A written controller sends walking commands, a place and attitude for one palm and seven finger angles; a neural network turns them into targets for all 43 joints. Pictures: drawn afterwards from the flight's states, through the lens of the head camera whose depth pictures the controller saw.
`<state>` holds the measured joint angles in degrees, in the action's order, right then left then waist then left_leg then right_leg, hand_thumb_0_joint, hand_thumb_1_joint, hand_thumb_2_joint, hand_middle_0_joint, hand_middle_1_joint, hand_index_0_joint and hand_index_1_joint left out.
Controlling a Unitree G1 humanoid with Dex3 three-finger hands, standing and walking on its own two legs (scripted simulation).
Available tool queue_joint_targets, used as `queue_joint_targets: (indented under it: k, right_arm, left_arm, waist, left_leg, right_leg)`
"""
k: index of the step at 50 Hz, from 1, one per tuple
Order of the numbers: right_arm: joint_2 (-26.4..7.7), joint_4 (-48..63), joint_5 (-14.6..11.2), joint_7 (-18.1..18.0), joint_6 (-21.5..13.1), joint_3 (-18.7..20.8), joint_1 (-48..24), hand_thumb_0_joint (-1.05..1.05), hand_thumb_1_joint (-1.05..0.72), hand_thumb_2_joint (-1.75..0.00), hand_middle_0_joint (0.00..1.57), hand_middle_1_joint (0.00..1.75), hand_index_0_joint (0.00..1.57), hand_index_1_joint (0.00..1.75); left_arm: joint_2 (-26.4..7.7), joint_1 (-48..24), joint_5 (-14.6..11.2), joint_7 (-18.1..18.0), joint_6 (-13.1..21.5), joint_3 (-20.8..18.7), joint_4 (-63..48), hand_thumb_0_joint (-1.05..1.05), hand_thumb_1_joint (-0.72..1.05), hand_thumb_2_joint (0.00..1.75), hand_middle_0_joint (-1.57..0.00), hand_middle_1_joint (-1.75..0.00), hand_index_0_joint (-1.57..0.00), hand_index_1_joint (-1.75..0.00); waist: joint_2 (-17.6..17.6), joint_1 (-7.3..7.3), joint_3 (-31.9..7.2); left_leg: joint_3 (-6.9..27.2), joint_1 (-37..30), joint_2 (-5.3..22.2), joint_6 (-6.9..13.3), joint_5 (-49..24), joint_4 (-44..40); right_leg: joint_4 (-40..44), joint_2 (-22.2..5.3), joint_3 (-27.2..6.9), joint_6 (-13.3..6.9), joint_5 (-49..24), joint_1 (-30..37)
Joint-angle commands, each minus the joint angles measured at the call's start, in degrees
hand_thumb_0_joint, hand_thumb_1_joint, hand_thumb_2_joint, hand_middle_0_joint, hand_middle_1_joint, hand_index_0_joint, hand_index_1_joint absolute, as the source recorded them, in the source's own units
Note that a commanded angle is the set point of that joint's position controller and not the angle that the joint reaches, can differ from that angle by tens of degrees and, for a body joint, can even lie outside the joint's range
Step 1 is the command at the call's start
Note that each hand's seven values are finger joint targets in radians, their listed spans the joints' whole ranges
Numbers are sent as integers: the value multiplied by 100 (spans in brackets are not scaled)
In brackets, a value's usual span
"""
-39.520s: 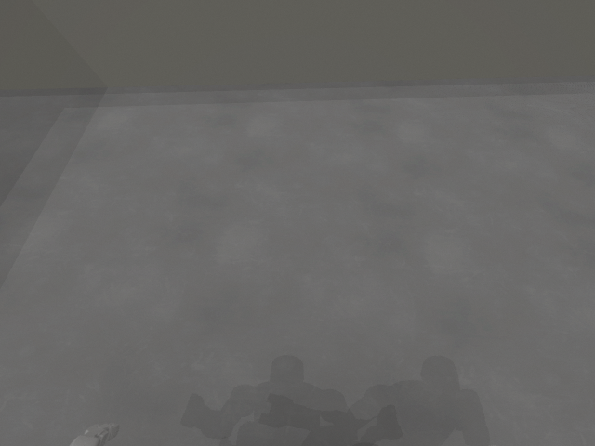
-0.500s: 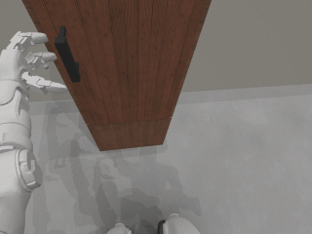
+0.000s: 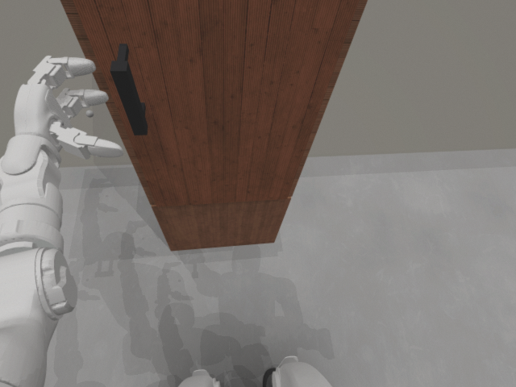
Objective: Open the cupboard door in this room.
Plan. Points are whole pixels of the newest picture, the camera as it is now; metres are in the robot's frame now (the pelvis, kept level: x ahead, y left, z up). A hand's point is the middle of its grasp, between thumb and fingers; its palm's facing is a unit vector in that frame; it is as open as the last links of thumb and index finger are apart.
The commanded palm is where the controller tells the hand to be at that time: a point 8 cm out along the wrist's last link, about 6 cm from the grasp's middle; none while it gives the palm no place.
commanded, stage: slide the fingers in behind the handle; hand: left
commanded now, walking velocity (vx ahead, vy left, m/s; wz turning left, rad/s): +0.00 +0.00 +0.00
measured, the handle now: (132, 92) +0.53 +0.17 +0.11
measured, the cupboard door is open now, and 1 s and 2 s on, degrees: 0 0 0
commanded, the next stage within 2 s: move the hooked fingers beside the handle in 1.50 s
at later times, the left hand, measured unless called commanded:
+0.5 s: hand (100, 113) +0.49 +0.21 +0.10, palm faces +0.08 -1.00 +0.00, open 14.1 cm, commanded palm +0.47 +0.22 +0.10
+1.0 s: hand (111, 120) +0.48 +0.19 +0.10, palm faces +0.14 -0.99 -0.03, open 15.1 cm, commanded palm +0.47 +0.17 +0.10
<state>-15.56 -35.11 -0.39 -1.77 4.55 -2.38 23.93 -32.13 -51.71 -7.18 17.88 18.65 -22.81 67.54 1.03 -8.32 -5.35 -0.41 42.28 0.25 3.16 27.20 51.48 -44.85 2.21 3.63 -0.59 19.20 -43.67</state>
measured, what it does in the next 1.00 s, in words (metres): stands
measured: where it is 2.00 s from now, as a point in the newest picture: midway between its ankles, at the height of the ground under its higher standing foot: outside the picture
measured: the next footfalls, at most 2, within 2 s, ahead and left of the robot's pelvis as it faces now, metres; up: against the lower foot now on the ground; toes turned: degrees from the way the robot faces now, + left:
none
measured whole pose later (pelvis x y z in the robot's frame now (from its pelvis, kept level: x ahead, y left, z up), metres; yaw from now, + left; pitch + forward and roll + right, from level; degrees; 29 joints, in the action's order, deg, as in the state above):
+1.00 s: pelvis +0.00 -0.01 +0.00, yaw +4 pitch +17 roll -3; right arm -14.7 -40.9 0.8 1.2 0.6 -0.1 22.9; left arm -22.4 -52.7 -11.1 3.6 19.6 -8.8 65.1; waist 2.3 -4.7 -5.5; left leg 3.5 42.2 -1.5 2.0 26.8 51.8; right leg -45.9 0.5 7.3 -1.5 20.8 -42.4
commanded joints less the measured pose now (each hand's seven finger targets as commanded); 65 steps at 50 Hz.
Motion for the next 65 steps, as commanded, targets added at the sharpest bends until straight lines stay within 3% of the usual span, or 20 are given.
queue_joint_targets:
  k: [1,3,7,10,11,13,18,21,23,25,32,34,36,38,40,47,50,56,58,65]
  right_arm:
    - [-1074,314,-3,-56,-80,377,883,0,-90,-90,20,30,20,30]
    - [-1061,279,6,-44,-108,375,899,0,-90,-90,20,30,20,30]
    - [-1055,261,24,-19,-138,396,959,0,-90,-90,20,30,20,30]
    - [-1046,263,18,11,-144,395,937,0,-90,-90,20,30,20,30]
    - [-1021,248,25,22,-148,411,935,0,-90,-90,20,30,20,30]
    - [-1055,211,15,12,-148,414,947,0,-90,-90,20,30,20,30]
    - [-1020,128,34,39,-214,415,940,0,-90,-90,20,30,20,30]
    - [-1052,58,54,41,-239,434,1002,0,-90,-90,20,30,20,30]
    - [-1030,28,51,53,-259,429,976,0,-90,-90,20,30,20,30]
    - [-1042,4,57,52,-270,430,997,0,-90,-90,20,30,20,30]
    - [-1007,-69,62,119,-295,472,940,0,-90,-90,20,30,20,30]
    - [-965,-87,64,131,-331,483,918,0,-90,-90,20,30,20,30]
    - [-988,-155,79,156,-343,514,943,0,-90,-90,20,30,20,30]
    - [-946,-177,81,183,-374,521,886,0,-90,-90,20,30,20,30]
    - [-976,-224,71,186,-377,527,901,0,-90,-90,20,30,20,30]
    - [-905,-329,91,250,-474,566,794,0,-90,-90,20,30,20,30]
    - [-910,-358,83,258,-502,565,765,0,-90,-90,20,30,20,30]
    - [-847,-393,89,309,-592,583,657,0,-90,-90,20,30,20,30]
    - [-864,-423,84,295,-609,579,638,0,-90,-90,20,30,20,30]
    - [-877,-485,72,263,-672,562,591,0,-90,-90,20,30,20,30]
  left_arm:
    - [-1362,-2696,-71,-82,369,-116,-1227,0,-50,30,-30,-120,-30,-120]
    - [-1221,-2805,-60,-132,372,-24,-1185,0,-50,30,-30,-120,-30,-120]
    - [-1307,-2735,-37,-214,448,-152,-1313,0,-50,30,-30,-120,-30,-120]
    - [-1100,-2781,-46,-243,474,7,-1412,0,-50,30,-30,-120,-30,-120]
    - [-817,-2838,-58,-235,466,208,-1408,0,-50,30,-30,-120,-30,-120]
    - [-943,-2813,-60,-265,438,122,-1293,0,-50,30,-30,-120,-30,-120]
    - [-419,-3095,-13,-342,447,554,-1247,0,-50,30,-30,-120,-30,-120]
    - [-504,-3258,-18,-401,473,468,-1237,0,-50,30,-30,-120,-30,-120]
    - [-241,-3288,-23,-387,445,678,-1157,0,-50,30,-30,-120,-30,-120]
    - [-336,-3386,-15,-396,491,630,-1272,0,-50,30,-30,-120,-30,-120]
    - [300,-3447,-75,-445,509,1101,-1436,0,-50,30,-30,-120,-30,-120]
    - [714,-3642,-86,-472,551,1454,-1636,0,-50,30,-30,-120,-30,-120]
    - [681,-3529,-83,-542,561,1394,-1656,0,-50,30,-30,-120,-30,-120]
    - [1143,-3625,-110,-550,580,1743,-1778,0,-50,30,-30,-120,-30,-120]
    - [1020,-3541,-104,-604,578,1640,-1666,0,-50,30,-30,-120,-30,-120]
    - [1805,-3734,-111,-713,662,2268,-2009,0,-50,30,-30,-120,-30,-120]
    - [1839,-3642,-120,-760,675,2283,-1957,0,-50,30,-30,-120,-30,-120]
    - [2382,-3701,-120,-825,768,2712,-2299,0,-50,30,-30,-120,-30,-120]
    - [2352,-3739,-100,-862,750,2691,-2137,0,-50,30,-30,-120,-30,-120]
    - [2283,-3848,-66,-849,778,2665,-1963,0,-50,30,-30,-120,-30,-120]
  waist:
    - [850,-96,-2427]
    - [796,-139,-2317]
    - [826,-59,-2656]
    - [874,-95,-2587]
    - [866,-171,-2562]
    - [654,-184,-2427]
    - [938,-294,-2331]
    - [741,-323,-2453]
    - [689,-407,-2330]
    - [847,-358,-2463]
    - [949,-421,-2453]
    - [1110,-485,-2492]
    - [1018,-442,-2697]
    - [997,-505,-2633]
    - [912,-470,-2593]
    - [1007,-552,-2672]
    - [809,-540,-2612]
    - [967,-561,-2771]
    - [733,-595,-2586]
    - [680,-597,-2540]
  left_leg:
    - [512,-1745,145,-324,-3115,-585]
    - [518,-1715,144,-311,-3006,-582]
    - [545,-1858,159,-356,-3342,-535]
    - [529,-1891,172,-347,-3370,-547]
    - [535,-1957,165,-346,-3352,-533]
    - [511,-1772,159,-300,-3042,-557]
    - [607,-1967,159,-347,-2928,-567]
    - [641,-1945,150,-328,-2925,-533]
    - [621,-1879,139,-302,-2743,-530]
    - [651,-1993,145,-328,-2984,-515]
    - [734,-2300,171,-395,-3206,-478]
    - [794,-2531,183,-434,-3439,-463]
    - [836,-2692,203,-476,-3678,-421]
    - [828,-2705,183,-468,-3658,-423]
    - [841,-2646,178,-459,-3705,-412]
    - [918,-2991,184,-515,-3935,-415]
    - [897,-2855,151,-472,-3894,-419]
    - [936,-3162,152,-489,-4146,-394]
    - [912,-2924,119,-456,-3769,-428]
    - [882,-2807,60,-419,-3531,-438]
  right_leg:
    - [201,80,-160,-108,-1715,948]
    - [207,86,-149,-109,-1650,878]
    - [146,91,-151,-115,-1810,987]
    - [157,95,-144,-109,-1818,933]
    - [173,106,-137,-99,-1790,852]
    - [202,106,-152,-100,-1716,893]
    - [212,96,-115,-122,-1441,540]
    - [196,92,-120,-115,-1481,593]
    - [222,89,-114,-110,-1438,527]
    - [176,76,-113,-127,-1531,547]
    - [195,95,-56,-122,-1479,301]
    - [174,82,-27,-137,-1474,171]
    - [153,97,-19,-130,-1562,186]
    - [179,87,-8,-114,-1597,177]
    - [154,89,-14,-126,-1651,200]
    - [154,79,37,-121,-1653,62]
    - [145,75,35,-125,-1766,192]
    - [127,66,43,-116,-1803,93]
    - [156,61,40,-115,-1749,148]
    - [139,40,20,-131,-1707,174]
